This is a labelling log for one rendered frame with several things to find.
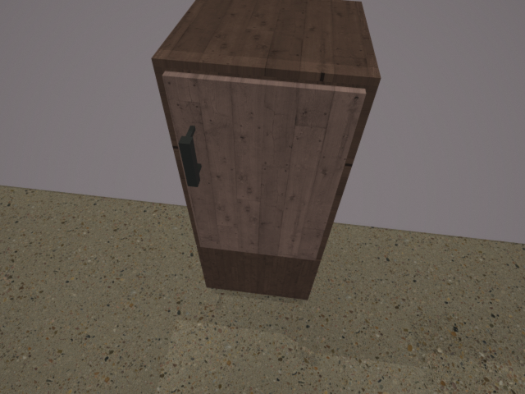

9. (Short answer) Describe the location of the cupboard door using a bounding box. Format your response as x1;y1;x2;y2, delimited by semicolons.
162;71;366;261

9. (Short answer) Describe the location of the handle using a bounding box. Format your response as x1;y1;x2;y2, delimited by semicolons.
178;126;202;187

